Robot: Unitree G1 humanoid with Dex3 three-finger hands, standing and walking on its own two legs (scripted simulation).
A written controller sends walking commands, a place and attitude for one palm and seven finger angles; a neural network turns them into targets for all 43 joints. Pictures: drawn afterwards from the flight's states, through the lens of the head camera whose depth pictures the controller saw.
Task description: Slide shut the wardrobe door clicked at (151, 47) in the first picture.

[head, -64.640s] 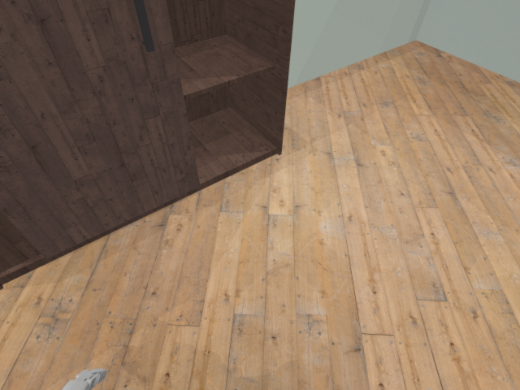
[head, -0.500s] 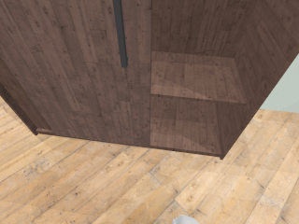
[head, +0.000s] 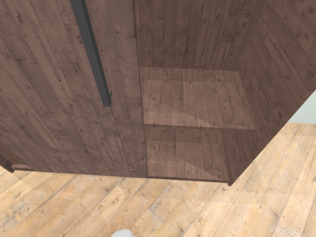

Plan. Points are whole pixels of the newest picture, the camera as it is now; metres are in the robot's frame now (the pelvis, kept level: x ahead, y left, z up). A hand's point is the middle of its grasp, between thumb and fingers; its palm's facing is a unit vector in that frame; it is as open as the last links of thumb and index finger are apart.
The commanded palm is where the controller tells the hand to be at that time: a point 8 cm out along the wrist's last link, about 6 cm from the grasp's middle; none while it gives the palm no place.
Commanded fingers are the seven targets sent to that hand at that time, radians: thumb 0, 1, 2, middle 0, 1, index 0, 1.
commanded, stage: come to a stop and stand still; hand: left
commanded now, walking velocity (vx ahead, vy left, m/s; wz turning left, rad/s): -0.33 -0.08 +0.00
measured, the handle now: (97, 57) +0.51 +0.20 +0.18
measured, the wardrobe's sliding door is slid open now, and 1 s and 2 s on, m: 0.53 0.53 0.53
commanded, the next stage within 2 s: look again from close up in 1.44 s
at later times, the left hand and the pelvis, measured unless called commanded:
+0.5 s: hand out of the picture +0.04 +0.19 -0.17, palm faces +0.03 -0.95 -0.31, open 7.3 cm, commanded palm none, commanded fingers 0.00 0.90 0.90 -0.20 -0.30 -0.20 -0.30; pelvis -0.02 -0.02 -0.02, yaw +0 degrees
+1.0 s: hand out of the picture -0.01 +0.16 -0.19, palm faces +0.02 -0.98 -0.18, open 7.4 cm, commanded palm none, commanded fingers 0.00 0.90 0.90 -0.20 -0.30 -0.20 -0.30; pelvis +0.00 -0.01 -0.01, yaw +1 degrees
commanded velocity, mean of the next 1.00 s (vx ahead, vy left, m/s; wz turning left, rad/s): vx -0.02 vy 0.00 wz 0.00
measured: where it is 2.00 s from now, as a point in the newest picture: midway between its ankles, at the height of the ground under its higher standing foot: outside the picture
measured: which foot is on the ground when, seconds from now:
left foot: up 0.00-0.02, down 0.04-0.38, up 0.40-0.62, down 0.64-1.00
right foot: down 0.00-0.10, up 0.12-0.36, down 0.38-1.00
